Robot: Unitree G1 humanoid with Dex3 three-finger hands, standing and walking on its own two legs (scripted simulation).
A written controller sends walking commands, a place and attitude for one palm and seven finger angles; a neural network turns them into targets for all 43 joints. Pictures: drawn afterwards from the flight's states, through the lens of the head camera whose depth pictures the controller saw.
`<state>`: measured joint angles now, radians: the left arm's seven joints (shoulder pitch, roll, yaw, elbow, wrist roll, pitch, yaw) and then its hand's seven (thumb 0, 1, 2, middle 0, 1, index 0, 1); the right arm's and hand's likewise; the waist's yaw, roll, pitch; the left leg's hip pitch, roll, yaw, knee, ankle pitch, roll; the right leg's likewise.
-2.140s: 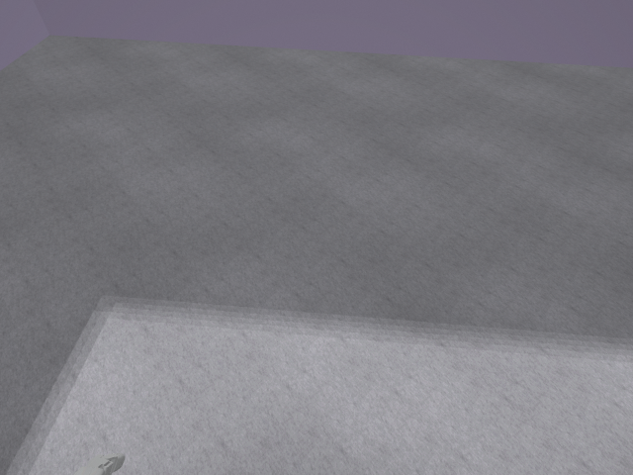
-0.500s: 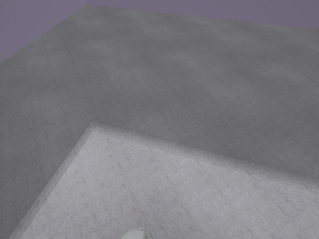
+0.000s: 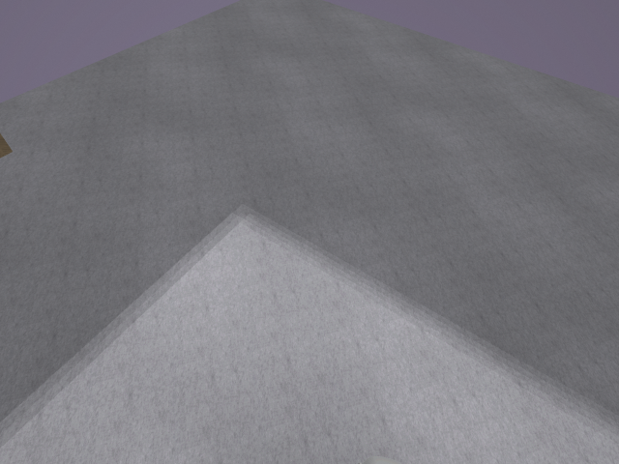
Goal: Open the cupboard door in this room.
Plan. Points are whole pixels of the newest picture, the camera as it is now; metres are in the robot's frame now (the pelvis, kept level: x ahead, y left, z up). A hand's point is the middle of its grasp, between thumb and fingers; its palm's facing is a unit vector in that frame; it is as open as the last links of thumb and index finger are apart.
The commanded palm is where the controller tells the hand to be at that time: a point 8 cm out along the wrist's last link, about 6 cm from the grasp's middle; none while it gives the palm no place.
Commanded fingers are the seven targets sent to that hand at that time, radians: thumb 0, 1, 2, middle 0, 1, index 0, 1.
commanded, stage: turn or walk to find it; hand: left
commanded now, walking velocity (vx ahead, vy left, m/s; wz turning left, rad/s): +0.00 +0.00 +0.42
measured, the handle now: out of the picture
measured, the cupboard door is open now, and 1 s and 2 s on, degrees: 0 0 0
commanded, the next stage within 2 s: stand and wait in 0.58 s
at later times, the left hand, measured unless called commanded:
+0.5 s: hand out of the picture +0.00 +0.15 -0.15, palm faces +0.25 -0.93 -0.25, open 7.4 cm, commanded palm none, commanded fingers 0.00 0.90 0.90 -0.20 -0.30 -0.20 -0.30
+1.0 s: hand out of the picture -0.11 +0.16 -0.18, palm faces +0.38 -0.89 -0.23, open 7.4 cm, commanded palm none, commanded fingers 0.00 0.90 0.90 -0.20 -0.30 -0.20 -0.30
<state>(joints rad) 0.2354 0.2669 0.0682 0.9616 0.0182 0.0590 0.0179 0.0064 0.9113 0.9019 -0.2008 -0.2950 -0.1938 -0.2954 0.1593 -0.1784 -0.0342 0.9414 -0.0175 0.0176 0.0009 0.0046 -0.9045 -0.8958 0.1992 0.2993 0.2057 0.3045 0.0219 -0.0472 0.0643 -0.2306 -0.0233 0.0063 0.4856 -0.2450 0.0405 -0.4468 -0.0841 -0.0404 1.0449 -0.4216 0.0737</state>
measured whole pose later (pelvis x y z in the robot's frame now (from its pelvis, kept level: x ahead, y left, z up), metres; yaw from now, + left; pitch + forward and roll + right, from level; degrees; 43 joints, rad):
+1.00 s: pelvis -0.06 -0.02 +0.00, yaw +19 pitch -2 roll +1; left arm 0.28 0.19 0.03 1.05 0.02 0.03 0.03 0.00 0.91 0.90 -0.20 -0.29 -0.19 -0.30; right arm 0.15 -0.14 -0.03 1.01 -0.01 0.01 -0.01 0.00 -0.91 -0.90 0.20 0.30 0.21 0.30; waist 0.03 -0.02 0.04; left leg -0.20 -0.01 0.07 0.48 -0.24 0.03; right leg -0.24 -0.08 -0.06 0.60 -0.34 0.05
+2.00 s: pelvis -0.08 -0.03 +0.00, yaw +19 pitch -2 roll +0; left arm 0.32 0.11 0.00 1.15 0.02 -0.01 0.04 0.00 0.91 0.90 -0.20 -0.30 -0.19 -0.30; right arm 0.32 -0.11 -0.02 1.15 -0.01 -0.01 -0.02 0.00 -0.91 -0.90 0.20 0.30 0.20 0.30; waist 0.01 -0.01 0.02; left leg -0.17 0.02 0.07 0.42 -0.22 0.00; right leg -0.21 -0.05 -0.07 0.43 -0.19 0.01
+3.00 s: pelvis -0.06 -0.03 +0.01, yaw +21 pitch -1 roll +0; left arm 0.21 0.23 0.02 1.13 0.02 -0.02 0.02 0.00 0.91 0.90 -0.20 -0.30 -0.20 -0.30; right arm 0.21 -0.22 -0.02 1.13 -0.01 -0.02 -0.01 0.01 -0.91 -0.90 0.20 0.30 0.20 0.30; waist 0.01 0.00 0.04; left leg -0.14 0.03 0.03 0.39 -0.23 -0.02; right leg -0.16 -0.04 -0.11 0.39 -0.21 0.00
